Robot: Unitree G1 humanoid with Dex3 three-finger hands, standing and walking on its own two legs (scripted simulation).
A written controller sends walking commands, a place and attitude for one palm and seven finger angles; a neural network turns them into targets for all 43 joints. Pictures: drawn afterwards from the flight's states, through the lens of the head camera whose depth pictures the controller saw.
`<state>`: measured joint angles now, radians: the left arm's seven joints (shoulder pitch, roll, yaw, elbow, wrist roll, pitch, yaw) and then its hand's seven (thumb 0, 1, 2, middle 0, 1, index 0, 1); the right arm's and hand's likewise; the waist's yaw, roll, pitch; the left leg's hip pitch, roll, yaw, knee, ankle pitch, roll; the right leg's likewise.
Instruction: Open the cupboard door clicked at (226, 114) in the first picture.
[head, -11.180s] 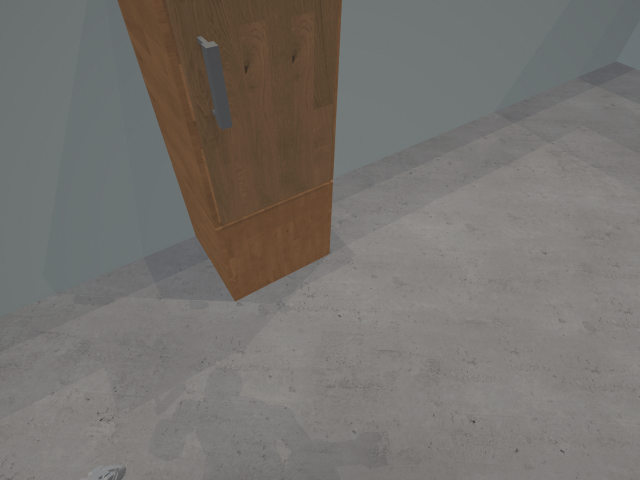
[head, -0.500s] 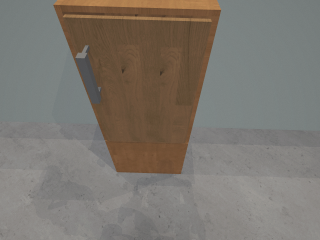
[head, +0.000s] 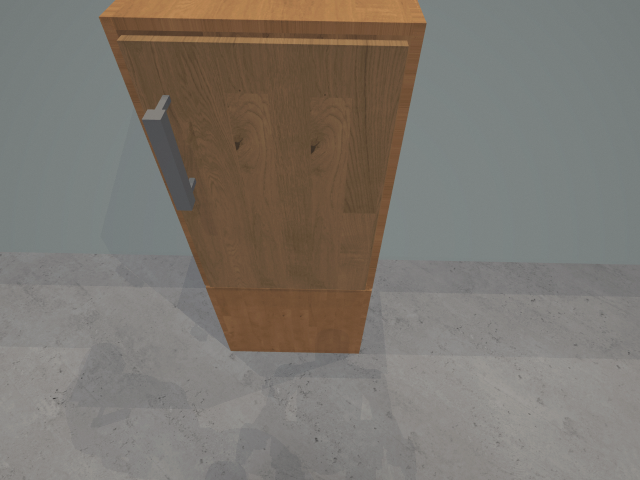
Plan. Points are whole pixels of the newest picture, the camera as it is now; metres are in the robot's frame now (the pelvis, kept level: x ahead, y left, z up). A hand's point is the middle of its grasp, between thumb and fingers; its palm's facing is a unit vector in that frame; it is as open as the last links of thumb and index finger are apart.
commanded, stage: come to a stop and stand still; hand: left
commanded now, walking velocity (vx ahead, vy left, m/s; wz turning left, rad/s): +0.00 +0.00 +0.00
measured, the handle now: (175, 155) +0.56 +0.26 +0.09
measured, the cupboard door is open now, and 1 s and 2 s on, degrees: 0 0 0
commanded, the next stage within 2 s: look again from close up in 0.44 s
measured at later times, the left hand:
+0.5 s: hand out of the picture -0.07 +0.17 -0.17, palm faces +0.04 -0.99 -0.16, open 7.4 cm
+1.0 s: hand out of the picture -0.04 +0.15 -0.17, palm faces +0.04 -0.99 -0.14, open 7.4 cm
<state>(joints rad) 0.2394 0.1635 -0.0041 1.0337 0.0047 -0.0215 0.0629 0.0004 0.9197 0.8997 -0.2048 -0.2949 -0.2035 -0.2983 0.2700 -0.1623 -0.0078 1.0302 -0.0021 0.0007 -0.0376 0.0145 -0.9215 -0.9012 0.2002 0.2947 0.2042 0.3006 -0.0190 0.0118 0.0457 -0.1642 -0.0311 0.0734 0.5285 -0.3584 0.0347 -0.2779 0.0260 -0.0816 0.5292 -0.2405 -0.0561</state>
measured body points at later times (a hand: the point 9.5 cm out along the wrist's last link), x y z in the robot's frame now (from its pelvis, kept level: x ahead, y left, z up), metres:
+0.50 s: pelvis -0.04 +0.01 +0.01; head -0.05 +0.01 +0.46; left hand -0.07 +0.22 -0.16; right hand -0.06 -0.20 -0.16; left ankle -0.04 +0.08 -0.73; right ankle +0.02 -0.09 -0.73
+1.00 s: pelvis -0.02 +0.01 +0.01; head -0.03 +0.01 +0.46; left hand -0.04 +0.21 -0.16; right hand -0.05 -0.19 -0.16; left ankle -0.04 +0.08 -0.73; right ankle +0.02 -0.09 -0.73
